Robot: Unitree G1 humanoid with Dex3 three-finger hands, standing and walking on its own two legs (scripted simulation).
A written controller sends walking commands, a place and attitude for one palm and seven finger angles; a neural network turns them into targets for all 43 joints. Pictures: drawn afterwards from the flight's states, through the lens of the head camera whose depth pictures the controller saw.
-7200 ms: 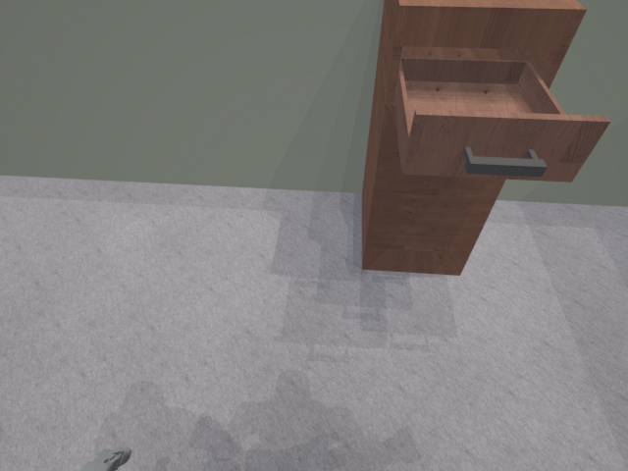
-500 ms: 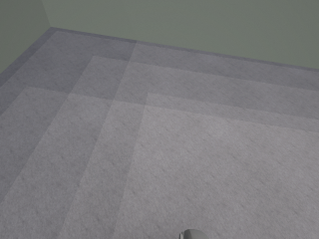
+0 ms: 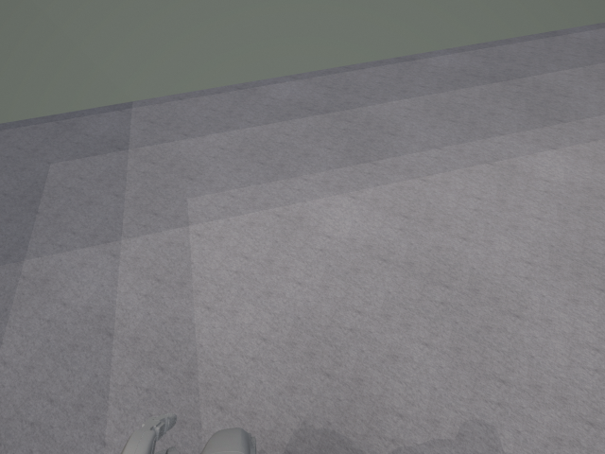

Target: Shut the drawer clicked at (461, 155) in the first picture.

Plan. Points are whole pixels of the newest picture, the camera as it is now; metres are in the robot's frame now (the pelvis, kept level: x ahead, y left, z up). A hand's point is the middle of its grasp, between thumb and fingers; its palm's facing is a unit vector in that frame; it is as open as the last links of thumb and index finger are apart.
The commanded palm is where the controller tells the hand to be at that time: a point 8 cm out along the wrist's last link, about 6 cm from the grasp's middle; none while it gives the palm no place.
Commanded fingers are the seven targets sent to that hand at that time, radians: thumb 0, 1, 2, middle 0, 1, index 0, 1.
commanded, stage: turn to face it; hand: left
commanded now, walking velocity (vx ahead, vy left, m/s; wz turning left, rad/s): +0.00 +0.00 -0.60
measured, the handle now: out of the picture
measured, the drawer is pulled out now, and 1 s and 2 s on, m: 0.29 0.29 0.29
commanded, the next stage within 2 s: none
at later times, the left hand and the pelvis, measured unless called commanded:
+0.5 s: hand out of the picture +0.12 +0.26 -0.17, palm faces -0.21 -0.95 -0.21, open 7.3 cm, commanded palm none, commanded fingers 0.00 0.90 0.90 -0.20 -0.30 -0.20 -0.30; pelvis +0.03 +0.06 +0.01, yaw -18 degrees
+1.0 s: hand (245, 404) +0.21 +0.10 -0.14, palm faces -0.55 -0.78 -0.29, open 7.3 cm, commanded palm none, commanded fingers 0.00 0.90 0.90 -0.20 -0.30 -0.20 -0.30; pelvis +0.00 +0.00 +0.01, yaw -35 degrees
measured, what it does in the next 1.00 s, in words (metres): steps on the spot, turning right: left foot, then right foot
